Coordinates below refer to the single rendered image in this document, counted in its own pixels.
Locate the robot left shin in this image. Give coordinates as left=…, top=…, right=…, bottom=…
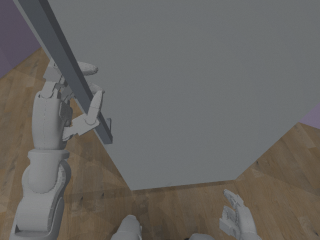
left=122, top=215, right=137, bottom=222

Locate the left robot thigh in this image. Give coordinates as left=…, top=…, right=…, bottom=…
left=110, top=218, right=142, bottom=240

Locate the fridge door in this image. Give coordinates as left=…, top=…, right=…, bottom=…
left=13, top=0, right=320, bottom=191

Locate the left robot forearm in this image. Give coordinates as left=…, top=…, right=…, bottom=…
left=9, top=148, right=72, bottom=240

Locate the right robot hand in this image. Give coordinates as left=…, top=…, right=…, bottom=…
left=219, top=189, right=258, bottom=240

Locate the handle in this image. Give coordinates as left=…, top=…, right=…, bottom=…
left=18, top=0, right=113, bottom=145

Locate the left robot hand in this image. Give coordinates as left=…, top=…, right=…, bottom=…
left=31, top=57, right=105, bottom=150

